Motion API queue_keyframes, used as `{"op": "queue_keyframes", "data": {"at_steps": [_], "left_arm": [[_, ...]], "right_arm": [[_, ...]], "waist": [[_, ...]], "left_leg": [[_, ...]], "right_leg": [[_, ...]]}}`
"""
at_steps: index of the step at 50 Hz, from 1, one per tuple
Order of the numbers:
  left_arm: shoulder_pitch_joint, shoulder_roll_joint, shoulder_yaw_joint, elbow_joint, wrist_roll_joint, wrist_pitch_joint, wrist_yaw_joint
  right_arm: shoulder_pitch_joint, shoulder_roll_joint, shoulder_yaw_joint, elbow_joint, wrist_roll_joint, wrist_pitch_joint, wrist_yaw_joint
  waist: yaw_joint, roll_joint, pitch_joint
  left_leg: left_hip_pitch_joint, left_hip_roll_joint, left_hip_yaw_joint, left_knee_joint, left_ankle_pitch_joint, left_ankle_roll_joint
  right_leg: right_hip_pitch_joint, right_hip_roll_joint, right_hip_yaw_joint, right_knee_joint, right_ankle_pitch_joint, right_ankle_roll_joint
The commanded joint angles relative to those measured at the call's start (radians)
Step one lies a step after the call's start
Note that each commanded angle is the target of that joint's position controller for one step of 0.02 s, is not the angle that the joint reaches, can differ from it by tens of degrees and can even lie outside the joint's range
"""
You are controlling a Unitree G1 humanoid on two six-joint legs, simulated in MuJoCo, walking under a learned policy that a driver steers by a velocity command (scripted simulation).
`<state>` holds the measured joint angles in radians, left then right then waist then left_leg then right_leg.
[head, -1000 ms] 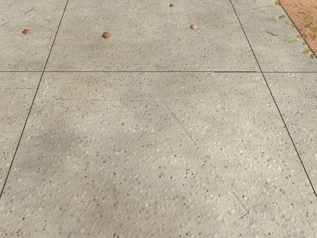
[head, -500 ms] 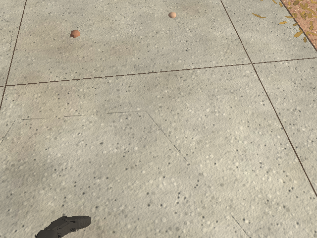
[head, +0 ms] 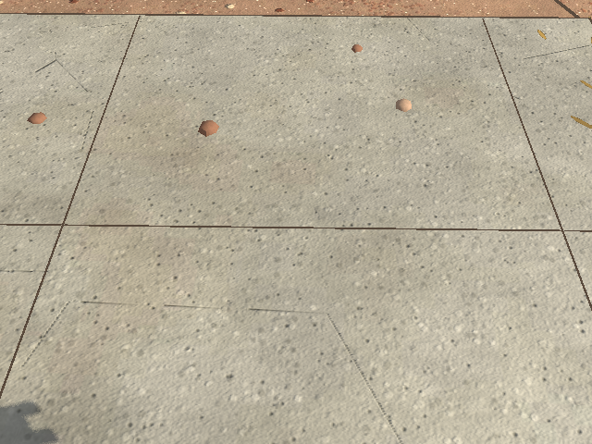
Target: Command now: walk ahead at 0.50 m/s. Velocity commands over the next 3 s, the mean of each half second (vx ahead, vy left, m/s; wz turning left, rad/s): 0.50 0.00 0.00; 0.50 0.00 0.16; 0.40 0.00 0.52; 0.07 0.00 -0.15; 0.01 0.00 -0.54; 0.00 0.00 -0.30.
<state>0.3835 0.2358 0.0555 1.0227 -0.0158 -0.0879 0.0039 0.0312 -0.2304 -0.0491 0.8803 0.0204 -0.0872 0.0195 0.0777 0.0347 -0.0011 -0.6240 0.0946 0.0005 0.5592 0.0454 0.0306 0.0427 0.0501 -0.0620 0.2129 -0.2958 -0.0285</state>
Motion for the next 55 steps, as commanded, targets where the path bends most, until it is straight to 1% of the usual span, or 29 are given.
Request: {"op": "queue_keyframes", "data": {"at_steps": [1, 2, 3, 4, 5, 6, 7, 8, 9, 10, 12, 15, 21, 26, 29, 30, 31, 32, 33, 34, 35, 36, 37, 39, 42, 45, 49, 53, 55], "left_arm": [[0.032, 0.172, 0.039, -0.017, -0.004, 0.01, 0.009], [0.006, 0.181, 0.042, -0.024, -0.004, 0.015, 0.009], [-0.015, 0.168, 0.036, -0.03, -0.003, 0.02, 0.009], [-0.018, 0.133, 0.02, -0.051, 0.008, 0.02, 0.008], [0.101, 0.007, -0.017, -0.065, 0.015, -0.001, -0.003], [0.077, 0.051, -0.01, -0.052, -0.004, -0.03, -0.009], [-0.021, 0.135, 0.012, -0.08, -0.031, -0.045, -0.013], [-0.089, 0.143, 0.012, -0.098, -0.033, -0.049, -0.008], [-0.121, 0.135, 0.018, -0.102, -0.018, -0.043, -0.001], [-0.107, 0.122, 0.025, -0.098, -0.009, -0.028, 0.004], [-0.07, 0.075, 0.022, -0.089, -0.005, -0.001, 0.007], [-0.149, 0.077, 0.026, -0.121, 0.006, 0.011, 0.011], [-0.359, 0.049, 0.014, -0.181, 0.003, 0.0, -0.007], [-0.477, 0.057, 0.006, -0.231, -0.006, -0.01, -0.035], [-0.418, 0.098, 0.019, -0.23, -0.007, -0.019, -0.046], [-0.325, 0.126, 0.035, -0.205, -0.004, -0.021, -0.045], [-0.15, 0.175, 0.062, -0.149, -0.001, -0.02, -0.039], [0.033, 0.257, 0.083, -0.114, 0.011, -0.017, -0.028], [0.07, 0.297, 0.086, -0.092, 0.011, -0.015, -0.037], [0.046, 0.2, 0.059, -0.102, 0.002, -0.017, -0.038], [-0.042, 0.16, 0.047, -0.119, 0.0, -0.02, -0.033], [-0.128, 0.139, 0.038, -0.139, 0.008, -0.021, -0.031], [-0.177, 0.109, 0.031, -0.144, 0.019, -0.025, -0.033], [-0.188, 0.077, 0.023, -0.128, 0.032, -0.033, -0.034], [-0.153, 0.115, 0.033, -0.103, 0.033, -0.04, -0.018], [-0.13, 0.128, 0.037, -0.093, 0.035, -0.037, -0.001], [-0.113, 0.135, 0.034, -0.09, 0.028, -0.032, 0.014], [-0.034, 0.151, 0.041, -0.063, 0.017, -0.009, 0.02], [-0.029, 0.165, 0.046, -0.062, 0.01, 0.008, 0.022]], "right_arm": [[-0.083, -0.093, -0.018, -0.086, 0.005, -0.025, 0.016], [-0.017, -0.118, -0.03, -0.072, 0.004, -0.028, 0.017], [0.131, -0.156, -0.053, -0.026, 0.001, -0.029, 0.013], [0.328, -0.227, -0.078, 0.023, -0.009, -0.029, 0.004], [0.447, -0.331, -0.103, 0.051, -0.023, -0.022, 0.002], [0.451, -0.247, -0.076, 0.052, -0.018, -0.021, 0.005], [0.356, -0.189, -0.057, 0.037, -0.01, -0.023, 0.004], [0.263, -0.15, -0.044, 0.011, -0.012, -0.023, 0.003], [0.198, -0.118, -0.034, 0.001, -0.02, -0.023, 0.007], [0.17, -0.092, -0.025, 0.002, -0.029, -0.026, 0.01], [0.187, -0.094, -0.025, 0.02, -0.029, -0.029, 0.012], [0.24, -0.139, -0.036, 0.043, -0.027, -0.032, -0.005], [0.329, -0.151, -0.034, 0.071, -0.013, -0.019, -0.028], [0.404, -0.161, -0.043, 0.111, -0.004, 0.002, -0.033], [0.374, -0.182, -0.053, 0.111, -0.002, 0.016, -0.038], [0.349, -0.185, -0.054, 0.105, 0.0, 0.021, -0.038], [0.338, -0.161, -0.044, 0.097, -0.004, 0.025, -0.038], [0.359, -0.127, -0.027, 0.073, -0.025, 0.024, -0.038], [0.487, 0.013, 0.011, 0.076, -0.017, 0.0, -0.024], [0.406, -0.1, -0.013, 0.08, 0.008, -0.025, -0.02], [0.306, -0.146, -0.026, 0.047, 0.026, -0.039, -0.018], [0.261, -0.143, -0.026, 0.041, 0.026, -0.04, -0.026], [0.243, -0.136, -0.034, 0.042, 0.013, -0.031, -0.032], [0.292, -0.094, -0.037, 0.056, 0.015, 0.002, -0.034], [0.256, -0.075, -0.04, 0.041, 0.013, 0.028, -0.036], [0.187, -0.078, -0.046, 0.015, 0.004, 0.029, -0.03], [0.069, -0.057, -0.035, -0.028, -0.002, 0.022, -0.008], [-0.045, -0.038, -0.02, -0.092, -0.002, 0.024, 0.015], [-0.071, -0.044, -0.02, -0.126, 0.001, 0.025, 0.03]], "waist": [[-0.036, -0.112, 0.071], [-0.079, -0.126, 0.029], [-0.154, -0.118, -0.057], [-0.224, -0.06, -0.201], [-0.182, 0.195, -0.349], [-0.195, 0.207, -0.41], [-0.183, 0.151, -0.253], [-0.157, 0.073, -0.16], [-0.125, 0.02, -0.089], [-0.088, 0.034, -0.057], [-0.061, 0.049, -0.036], [-0.063, 0.019, 0.009], [-0.122, 0.024, 0.054], [-0.151, 0.028, 0.097], [-0.097, 0.055, 0.054], [-0.041, 0.064, -0.004], [0.034, 0.045, -0.109], [0.077, -0.095, -0.265], [-0.001, -0.36, -0.386], [0.035, -0.243, -0.337], [0.023, -0.195, -0.201], [-0.01, -0.095, -0.13], [-0.039, -0.07, -0.075], [-0.083, -0.11, -0.053], [-0.091, -0.097, 0.003], [-0.078, -0.081, 0.028], [-0.043, -0.08, 0.061], [0.0, -0.063, 0.103], [-0.006, -0.073, 0.106]], "left_leg": [[0.002, -0.022, 0.012, -0.051, -0.095, 0.035], [0.109, -0.054, 0.039, -0.063, -0.12, 0.053], [0.306, -0.091, 0.069, -0.078, -0.113, 0.079], [0.617, 0.016, -0.051, -0.042, -0.105, 0.135], [1.013, 0.274, -0.525, -0.113, -0.245, 0.301], [1.051, 0.312, -0.755, -0.257, -0.339, 0.321], [0.931, 0.275, -0.6, -0.261, -0.347, 0.258], [0.775, 0.236, -0.454, -0.278, -0.274, 0.223], [0.624, 0.197, -0.353, -0.314, -0.197, 0.205], [0.526, 0.159, -0.279, -0.349, -0.158, 0.187], [0.444, 0.133, -0.212, -0.399, -0.111, 0.196], [0.446, 0.133, -0.154, -0.435, -0.019, 0.21], [0.501, 0.093, -0.052, -0.455, -0.025, 0.165], [0.659, 0.156, -0.057, -0.393, -0.01, 0.158], [0.716, 0.178, -0.054, -0.293, 0.202, 0.131], [0.705, 0.154, -0.028, -0.184, 0.374, 0.113], [0.627, 0.097, 0.013, 0.018, 0.423, 0.084], [0.397, 0.027, 0.061, 0.358, 0.104, 0.045], [0.019, -0.16, -0.009, 0.672, -0.592, -0.006], [-0.093, -0.11, -0.131, 0.782, -0.621, 0.015], [-0.152, -0.061, -0.106, 0.789, -0.532, 0.032], [-0.109, -0.006, -0.084, 0.747, -0.435, 0.033], [-0.061, 0.025, -0.082, 0.689, -0.38, 0.03], [0.034, 0.057, -0.1, 0.628, -0.33, 0.032], [-0.029, 0.058, -0.117, 0.549, -0.244, 0.018], [-0.111, 0.038, -0.138, 0.414, -0.088, 0.005], [-0.074, 0.018, -0.053, 0.207, 0.075, 0.005], [-0.137, 0.005, 0.001, 0.099, 0.026, 0.024], [-0.14, -0.013, 0.038, 0.073, -0.064, 0.042]], "right_leg": [[0.029, -0.322, 0.136, 0.023, 0.412, -0.147], [0.031, -0.31, 0.119, 0.1, 0.579, -0.132], [-0.002, -0.262, 0.078, 0.27, 0.726, -0.108], [-0.175, -0.206, 0.033, 0.546, 0.605, -0.072], [-0.598, -0.026, 0.011, 0.954, 0.107, 0.005], [-0.74, -0.004, 0.167, 1.107, -0.263, -0.007], [-0.833, -0.069, 0.175, 1.16, -0.212, -0.029], [-0.819, -0.128, 0.144, 1.126, -0.114, -0.038], [-0.773, -0.165, 0.128, 1.056, -0.042, -0.035], [-0.706, -0.196, 0.135, 0.997, 0.006, -0.035], [-0.645, -0.208, 0.124, 0.94, 0.042, -0.026], [-0.73, -0.215, 0.117, 0.808, 0.153, 0.003], [-0.723, -0.167, 0.068, 0.457, 0.412, 0.017], [-0.752, -0.142, 0.065, 0.331, 0.344, -0.01], [-0.627, -0.104, 0.039, 0.296, 0.234, -0.051], [-0.485, -0.067, 0.007, 0.282, 0.225, -0.071], [-0.24, -0.056, 0.004, 0.291, 0.248, -0.102], [0.079, -0.26, 0.248, 0.312, 0.257, -0.17], [0.37, -0.453, 0.738, 0.16, 0.045, -0.326], [0.336, -0.42, 0.761, 0.099, -0.049, -0.28], [0.208, -0.392, 0.606, 0.088, 0.009, -0.235], [0.053, -0.367, 0.482, 0.064, 0.122, -0.212], [-0.073, -0.338, 0.391, 0.032, 0.194, -0.2], [-0.182, -0.303, 0.284, -0.029, 0.218, -0.184], [-0.218, -0.302, 0.178, -0.088, 0.272, -0.186], [-0.174, -0.293, 0.088, -0.102, 0.335, -0.165], [-0.156, -0.267, -0.038, -0.119, 0.36, -0.126], [0.006, -0.314, -0.088, -0.07, 0.439, -0.12], [0.074, -0.34, -0.109, -0.01, 0.557, -0.112]]}}
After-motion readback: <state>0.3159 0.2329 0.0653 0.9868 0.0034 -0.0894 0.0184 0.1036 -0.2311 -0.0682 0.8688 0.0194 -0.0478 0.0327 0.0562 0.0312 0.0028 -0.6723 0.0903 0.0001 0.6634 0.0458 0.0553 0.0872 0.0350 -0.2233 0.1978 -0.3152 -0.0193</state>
